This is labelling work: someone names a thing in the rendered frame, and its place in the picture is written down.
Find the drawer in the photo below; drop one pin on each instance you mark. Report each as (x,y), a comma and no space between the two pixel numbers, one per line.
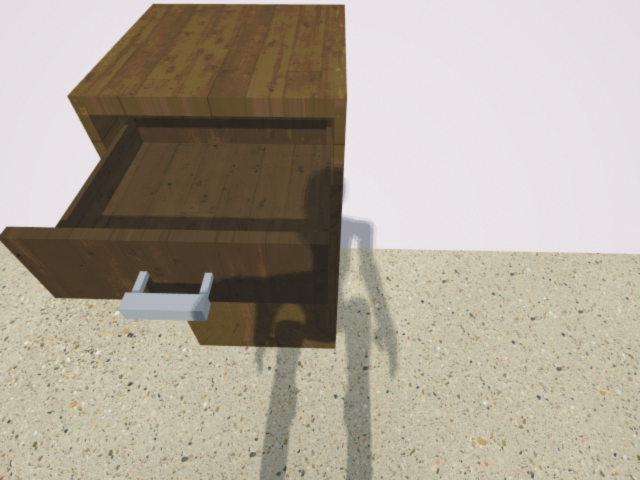
(244,198)

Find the handle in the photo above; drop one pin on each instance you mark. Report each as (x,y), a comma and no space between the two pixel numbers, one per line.
(166,306)

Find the cabinet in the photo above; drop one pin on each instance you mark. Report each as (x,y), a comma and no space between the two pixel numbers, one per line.
(239,60)

